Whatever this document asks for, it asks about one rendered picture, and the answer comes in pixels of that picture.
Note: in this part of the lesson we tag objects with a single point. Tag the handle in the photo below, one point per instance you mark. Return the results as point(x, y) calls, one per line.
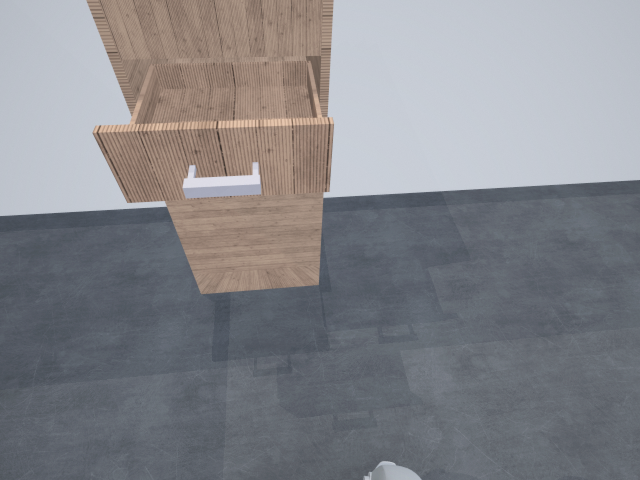
point(221, 186)

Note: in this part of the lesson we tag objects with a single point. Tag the drawer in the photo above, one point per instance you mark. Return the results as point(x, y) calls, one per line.
point(222, 117)

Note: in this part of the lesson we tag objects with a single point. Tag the robot right shin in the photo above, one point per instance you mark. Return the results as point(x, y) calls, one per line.
point(385, 463)

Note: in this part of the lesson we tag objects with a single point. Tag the cabinet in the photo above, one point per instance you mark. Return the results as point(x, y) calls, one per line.
point(236, 243)

